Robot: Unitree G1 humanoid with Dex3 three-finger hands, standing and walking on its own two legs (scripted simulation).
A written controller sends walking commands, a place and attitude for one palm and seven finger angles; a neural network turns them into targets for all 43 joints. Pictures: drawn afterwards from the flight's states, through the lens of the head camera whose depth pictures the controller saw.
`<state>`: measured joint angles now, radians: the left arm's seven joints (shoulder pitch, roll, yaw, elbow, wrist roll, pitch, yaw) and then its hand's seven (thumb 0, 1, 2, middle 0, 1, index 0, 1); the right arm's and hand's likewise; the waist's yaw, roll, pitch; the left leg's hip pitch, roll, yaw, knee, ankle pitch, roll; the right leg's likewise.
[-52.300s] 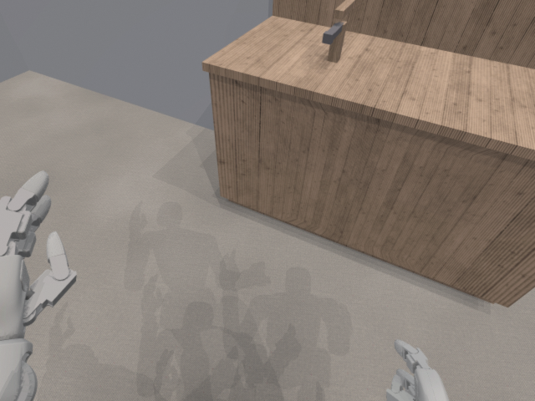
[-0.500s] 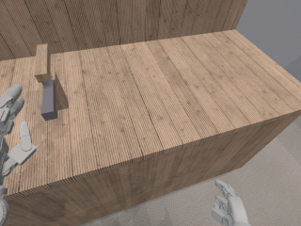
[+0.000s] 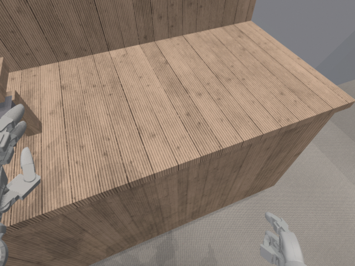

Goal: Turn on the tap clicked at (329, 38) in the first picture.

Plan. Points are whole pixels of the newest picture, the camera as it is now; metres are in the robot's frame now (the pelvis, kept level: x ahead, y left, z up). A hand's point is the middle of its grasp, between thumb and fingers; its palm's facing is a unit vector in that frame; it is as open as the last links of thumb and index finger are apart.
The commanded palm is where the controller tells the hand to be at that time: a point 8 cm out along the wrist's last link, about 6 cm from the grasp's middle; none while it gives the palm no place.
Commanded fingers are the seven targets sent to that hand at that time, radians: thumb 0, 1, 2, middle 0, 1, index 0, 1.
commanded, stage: come to a stop and stand still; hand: left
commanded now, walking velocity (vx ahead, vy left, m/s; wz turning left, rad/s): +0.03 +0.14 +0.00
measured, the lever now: (4, 140) +0.33 +0.37 +0.12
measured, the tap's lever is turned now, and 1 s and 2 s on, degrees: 0 0 0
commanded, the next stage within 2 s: look again from close up in 0.76 s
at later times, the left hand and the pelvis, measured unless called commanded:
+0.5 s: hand (60, 218) +0.17 +0.18 +0.15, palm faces +0.39 -0.82 -0.42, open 7.5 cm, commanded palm +0.10 +0.22 +0.18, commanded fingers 0.00 0.90 0.90 -0.20 -0.30 -0.20 -0.30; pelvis -0.04 -0.07 -0.02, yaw +3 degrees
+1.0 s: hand (3, 216) +0.17 +0.26 +0.15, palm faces +0.51 -0.82 -0.26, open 7.5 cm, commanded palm +0.09 +0.25 +0.18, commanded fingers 0.00 0.90 0.90 -0.20 -0.30 -0.20 -0.30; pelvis -0.07 -0.03 +0.00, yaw -1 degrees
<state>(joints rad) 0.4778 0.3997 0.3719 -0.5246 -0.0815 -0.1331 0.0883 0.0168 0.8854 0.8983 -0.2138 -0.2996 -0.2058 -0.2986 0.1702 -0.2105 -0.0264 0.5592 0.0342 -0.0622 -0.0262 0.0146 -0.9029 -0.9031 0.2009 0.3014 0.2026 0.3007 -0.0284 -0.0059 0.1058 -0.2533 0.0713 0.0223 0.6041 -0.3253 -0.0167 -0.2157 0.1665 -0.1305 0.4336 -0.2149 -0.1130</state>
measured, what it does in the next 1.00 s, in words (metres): steps on the spot: left foot, then right foot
